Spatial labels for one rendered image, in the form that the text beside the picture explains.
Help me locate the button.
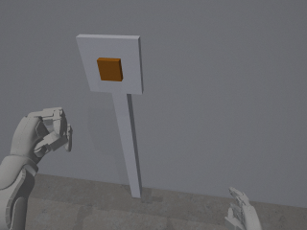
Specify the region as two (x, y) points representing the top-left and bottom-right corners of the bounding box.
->
(97, 57), (123, 81)

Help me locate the robot right hand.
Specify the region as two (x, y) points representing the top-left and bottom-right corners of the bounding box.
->
(224, 186), (263, 230)

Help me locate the robot left hand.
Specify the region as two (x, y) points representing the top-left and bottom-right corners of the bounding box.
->
(10, 107), (73, 164)

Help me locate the left robot forearm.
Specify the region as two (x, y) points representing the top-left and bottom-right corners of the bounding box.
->
(0, 155), (38, 230)

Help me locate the panel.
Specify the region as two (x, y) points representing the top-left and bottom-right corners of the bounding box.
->
(76, 34), (144, 198)

